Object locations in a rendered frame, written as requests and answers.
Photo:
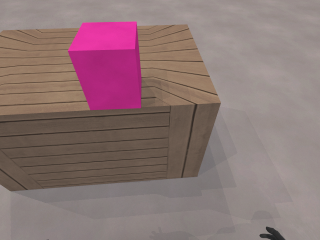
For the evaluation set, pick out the carton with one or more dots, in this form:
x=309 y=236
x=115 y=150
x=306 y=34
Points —
x=106 y=59

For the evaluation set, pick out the robot right hand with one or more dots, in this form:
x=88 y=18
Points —
x=274 y=234

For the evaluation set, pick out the pedestal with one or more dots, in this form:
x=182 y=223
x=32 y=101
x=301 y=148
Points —
x=49 y=137

